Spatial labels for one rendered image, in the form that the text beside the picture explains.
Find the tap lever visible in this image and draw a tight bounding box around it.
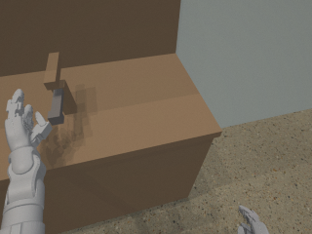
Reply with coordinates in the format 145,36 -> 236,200
47,88 -> 64,126

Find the counter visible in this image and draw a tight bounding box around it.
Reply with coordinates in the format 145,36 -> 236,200
0,0 -> 222,234

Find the left robot forearm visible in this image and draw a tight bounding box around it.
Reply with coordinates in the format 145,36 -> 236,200
0,146 -> 47,234

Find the robot right hand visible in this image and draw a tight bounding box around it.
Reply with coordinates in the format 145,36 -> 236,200
237,205 -> 269,234

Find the robot left hand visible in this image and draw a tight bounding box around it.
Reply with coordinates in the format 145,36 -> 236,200
4,89 -> 53,152

